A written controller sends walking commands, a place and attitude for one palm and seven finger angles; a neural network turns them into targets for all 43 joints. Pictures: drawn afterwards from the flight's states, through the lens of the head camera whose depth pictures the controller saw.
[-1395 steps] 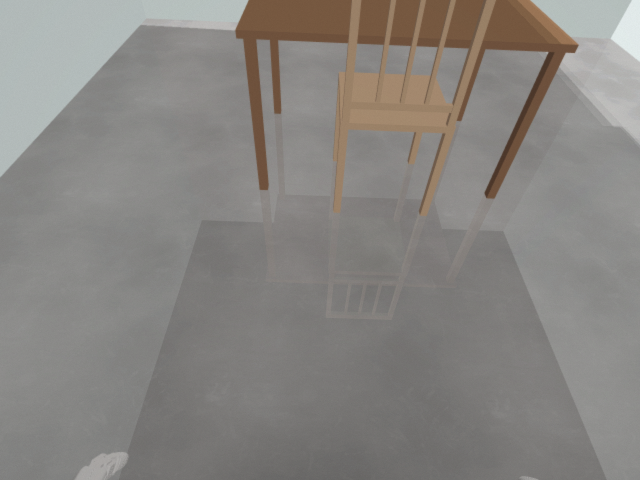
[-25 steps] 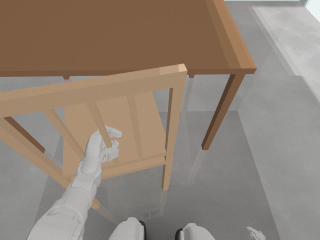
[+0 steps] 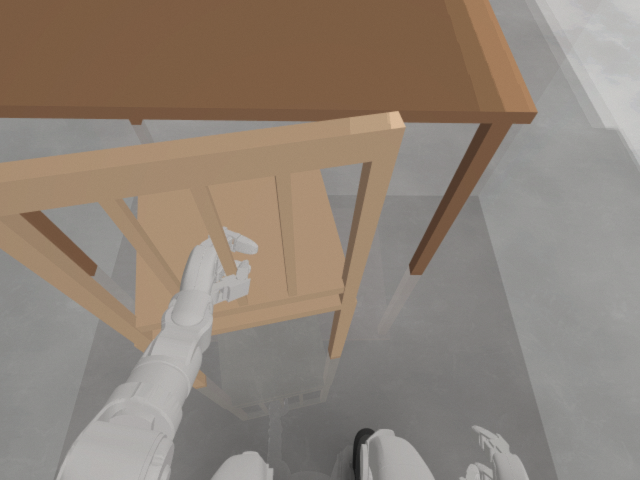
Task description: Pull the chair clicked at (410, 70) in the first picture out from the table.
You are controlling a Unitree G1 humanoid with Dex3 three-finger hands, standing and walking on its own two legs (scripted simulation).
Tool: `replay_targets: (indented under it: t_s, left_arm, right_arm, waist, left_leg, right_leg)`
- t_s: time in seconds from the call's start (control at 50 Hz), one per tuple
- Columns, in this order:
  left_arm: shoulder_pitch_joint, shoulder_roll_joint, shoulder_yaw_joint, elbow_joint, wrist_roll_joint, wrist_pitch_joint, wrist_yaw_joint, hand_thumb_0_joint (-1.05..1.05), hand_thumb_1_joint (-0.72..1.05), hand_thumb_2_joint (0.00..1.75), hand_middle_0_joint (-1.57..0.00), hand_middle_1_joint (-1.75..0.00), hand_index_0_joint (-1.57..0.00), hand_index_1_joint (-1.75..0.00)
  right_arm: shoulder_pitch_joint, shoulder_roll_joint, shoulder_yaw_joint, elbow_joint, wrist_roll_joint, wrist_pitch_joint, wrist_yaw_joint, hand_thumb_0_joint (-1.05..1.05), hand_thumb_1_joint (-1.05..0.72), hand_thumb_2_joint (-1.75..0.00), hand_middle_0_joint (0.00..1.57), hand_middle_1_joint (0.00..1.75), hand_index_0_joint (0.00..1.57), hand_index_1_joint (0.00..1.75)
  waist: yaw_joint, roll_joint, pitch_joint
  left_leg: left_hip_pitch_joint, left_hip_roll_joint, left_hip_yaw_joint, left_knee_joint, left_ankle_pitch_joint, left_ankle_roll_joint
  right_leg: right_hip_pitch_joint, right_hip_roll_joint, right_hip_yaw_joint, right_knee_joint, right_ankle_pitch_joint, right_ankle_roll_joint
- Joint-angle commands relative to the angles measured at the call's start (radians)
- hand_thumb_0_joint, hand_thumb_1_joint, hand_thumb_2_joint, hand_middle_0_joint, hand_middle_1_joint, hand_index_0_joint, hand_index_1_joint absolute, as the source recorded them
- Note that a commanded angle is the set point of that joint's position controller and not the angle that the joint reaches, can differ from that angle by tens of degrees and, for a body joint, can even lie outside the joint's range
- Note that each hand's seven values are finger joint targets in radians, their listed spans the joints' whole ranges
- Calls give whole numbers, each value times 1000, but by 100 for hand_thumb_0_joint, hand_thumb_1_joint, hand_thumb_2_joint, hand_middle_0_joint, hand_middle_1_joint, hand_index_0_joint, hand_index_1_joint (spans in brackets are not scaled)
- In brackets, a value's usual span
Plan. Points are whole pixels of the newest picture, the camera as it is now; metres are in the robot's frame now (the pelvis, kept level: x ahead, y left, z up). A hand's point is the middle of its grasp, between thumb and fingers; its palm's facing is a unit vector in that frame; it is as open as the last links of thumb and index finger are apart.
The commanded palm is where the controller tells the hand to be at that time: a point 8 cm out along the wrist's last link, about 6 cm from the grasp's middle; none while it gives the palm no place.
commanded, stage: step backward, pulling the chair out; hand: left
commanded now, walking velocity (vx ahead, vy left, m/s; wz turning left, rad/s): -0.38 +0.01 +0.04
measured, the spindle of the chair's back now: (226, 257) +0.39 +0.14 -0.03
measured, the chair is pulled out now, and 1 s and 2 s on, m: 0.19 0.35 0.65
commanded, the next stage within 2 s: stop walking, hand still on the chair in 1.50 s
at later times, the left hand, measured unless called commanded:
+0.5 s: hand (232, 329) +0.30 +0.13 -0.05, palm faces +0.04 -0.98 -0.19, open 4.9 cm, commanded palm +0.29 +0.17 -0.05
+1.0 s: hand (217, 406) +0.20 +0.13 -0.05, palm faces -0.05 -0.98 -0.17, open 4.9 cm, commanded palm +0.19 +0.18 -0.05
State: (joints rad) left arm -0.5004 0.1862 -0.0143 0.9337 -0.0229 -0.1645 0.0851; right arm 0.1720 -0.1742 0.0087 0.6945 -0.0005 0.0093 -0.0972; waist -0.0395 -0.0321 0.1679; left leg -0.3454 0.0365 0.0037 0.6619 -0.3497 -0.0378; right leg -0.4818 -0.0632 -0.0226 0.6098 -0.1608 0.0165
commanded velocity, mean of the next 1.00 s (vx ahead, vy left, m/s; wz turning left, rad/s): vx -0.38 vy -0.02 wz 0.02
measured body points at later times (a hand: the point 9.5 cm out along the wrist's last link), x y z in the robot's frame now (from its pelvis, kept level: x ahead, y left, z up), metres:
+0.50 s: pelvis -0.06 -0.02 +0.01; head +0.03 -0.02 +0.45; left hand +0.29 +0.18 -0.04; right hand +0.03 -0.27 -0.13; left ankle -0.05 +0.12 -0.72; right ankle -0.09 -0.13 -0.72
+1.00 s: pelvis -0.17 +0.02 +0.02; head -0.06 +0.02 +0.45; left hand +0.20 +0.18 -0.04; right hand -0.05 -0.23 -0.11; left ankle -0.13 +0.15 -0.72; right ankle -0.17 -0.11 -0.69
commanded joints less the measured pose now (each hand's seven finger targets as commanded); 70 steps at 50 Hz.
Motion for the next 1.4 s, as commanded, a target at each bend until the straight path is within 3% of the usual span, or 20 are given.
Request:
replay_targets:
  t_s: [0.0,0.06,0.1,0.2,0.28,0.34,0.44,0.5,0.52,0.58,0.7,0.74,0.78,0.86,0.92,1.08,1.14,1.16,1.24,1.38]
  left_arm:
    - [-270,112,36,-198,22,-99,12,0,90,90,-50,-145,-50,-145]
    - [-271,175,70,-141,17,-97,19,0,90,90,-50,-145,-50,-145]
    - [-243,188,77,-83,14,-71,21,0,90,90,-50,-145,-50,-145]
    - [-253,150,65,-106,6,-50,26,0,90,90,-50,-145,-50,-145]
    - [-330,71,-3,-244,-11,-61,2,0,90,90,-50,-145,-50,-145]
    - [-352,47,-12,-213,-2,-60,11,0,90,90,-50,-145,-50,-145]
    - [-386,79,12,-110,21,-120,19,0,90,90,-50,-145,-50,-145]
    - [-348,193,76,-50,19,-124,22,0,90,90,-50,-145,-50,-145]
    - [-336,225,113,-20,20,-96,25,0,90,90,-50,-145,-50,-145]
    - [-330,208,109,-66,31,-88,19,0,90,90,-50,-145,-50,-145]
    - [-253,168,83,-114,4,-40,33,0,90,90,-50,-145,-50,-145]
    - [-272,134,41,-168,-4,-41,26,0,90,90,-50,-145,-50,-145]
    - [-280,91,7,-207,-2,-52,17,0,90,90,-50,-145,-50,-145]
    - [-309,26,-23,-272,27,-72,-2,0,90,90,-50,-145,-50,-145]
    - [-282,44,-1,-271,26,-86,6,0,90,90,-50,-145,-50,-145]
    - [-260,158,87,-135,28,-130,15,0,90,90,-50,-145,-50,-145]
    - [-274,235,111,-117,38,-137,13,0,90,90,-50,-145,-50,-145]
    - [-281,273,159,-74,27,-109,22,0,90,90,-50,-145,-50,-145]
    - [-269,221,141,-57,24,-97,25,0,90,90,-50,-145,-50,-145]
    - [-233,143,68,-19,-8,-32,33,0,90,90,-50,-145,-50,-145]
  right_arm:
    - [52,-192,-70,-70,4,-19,-17,0,-90,-90,20,30,20,30]
    - [72,-180,-75,-38,21,-21,-30,0,-90,-90,20,30,20,30]
    - [55,-180,-65,-26,24,-32,-35,0,-90,-90,20,30,20,30]
    - [63,-203,-35,-7,25,-30,-47,0,-90,-90,20,30,20,30]
    - [11,-214,-50,-80,10,-9,-41,0,-90,-90,20,30,20,30]
    - [23,-194,-52,-60,1,-25,-26,0,-90,-90,20,30,20,30]
    - [115,-213,-73,16,5,-61,2,0,-90,-90,20,30,20,30]
    - [104,-217,-73,2,27,-51,-26,0,-90,-90,20,30,20,30]
    - [48,-217,-78,-9,31,-53,-31,0,-90,-90,20,30,20,30]
    - [-11,-199,-48,-15,15,-62,-28,0,-90,-90,20,30,20,30]
    - [13,-208,-42,-47,27,-25,-51,0,-90,-90,20,30,20,30]
    - [29,-223,-53,-65,30,-15,-57,0,-90,-90,20,30,20,30]
    - [49,-247,-74,-92,28,4,-46,0,-90,-90,20,30,20,30]
    - [24,-198,-67,-99,-21,1,6,0,-90,-90,20,30,20,30]
    - [49,-195,-79,-88,-10,-16,22,0,-90,-90,20,30,20,30]
    - [58,-201,-73,-34,-3,-46,10,0,-90,-90,20,30,20,30]
    - [18,-161,-64,-49,23,-46,-14,0,-90,-90,20,30,20,30]
    - [-12,-200,-84,-43,29,-55,-18,0,-90,-90,20,30,20,30]
    - [-29,-158,-37,-14,19,-65,-11,0,-90,-90,20,30,20,30]
    - [49,-207,-48,-32,43,-42,-32,0,-90,-90,20,30,20,30]
  waist:
    - [-6,135,-457]
    - [-5,-132,-534]
    - [23,-144,-505]
    - [-8,-142,-514]
    - [21,273,-470]
    - [20,258,-356]
    - [1,192,-508]
    - [0,-81,-563]
    - [24,-177,-542]
    - [31,-3,-478]
    - [21,-154,-524]
    - [6,-153,-539]
    - [-3,-26,-525]
    - [-4,351,-484]
    - [0,304,-490]
    - [13,240,-455]
    - [6,-187,-478]
    - [25,-332,-494]
    - [17,-58,-481]
    - [38,-139,-477]
  left_leg:
    - [-6,169,-85,-72,498,41]
    - [-11,-19,-3,162,-119,-20]
    - [-38,-33,-50,280,-250,-7]
    - [61,-3,-21,-169,-12,7]
    - [0,239,-200,-305,412,124]
    - [57,291,-224,-240,668,174]
    - [426,211,-143,33,1004,93]
    - [-59,10,16,190,88,-13]
    - [-146,-12,-57,260,-166,-11]
    - [-139,-3,-111,228,-156,-10]
    - [-20,6,-28,-108,86,-17]
    - [134,68,-20,-209,448,10]
    - [317,176,-82,-191,878,67]
    - [414,303,-168,-219,1144,159]
    - [499,304,-144,-162,1177,176]
    - [328,264,-148,-79,792,126]
    - [-23,1,40,210,-93,-12]
    - [-70,-44,-67,364,-215,-8]
    - [-140,-33,-99,413,-133,-34]
    - [-23,-22,-33,79,-148,-25]
  right_leg:
    - [353,-57,46,28,391,-40]
    - [334,-259,230,-195,431,-123]
    - [291,-324,265,-263,261,-157]
    - [354,-199,71,-160,297,-59]
    - [292,-4,-10,163,-44,0]
    - [132,18,24,278,-289,-28]
    - [203,7,16,-221,146,-36]
    - [665,-242,220,-127,1202,-120]
    - [652,-307,233,-108,1230,-116]
    - [546,-326,188,-130,907,-154]
    - [614,-245,94,-69,928,-100]
    - [521,-166,41,-45,801,-42]
    - [329,-46,-1,-30,474,6]
    - [72,27,12,229,-321,-18]
    - [38,40,16,221,-281,-22]
    - [273,21,28,-202,-35,-23]
    - [480,-257,221,-225,818,-104]
    - [457,-299,225,-186,940,-86]
    - [521,-284,148,-135,793,-138]
    - [526,-312,177,-179,722,-160]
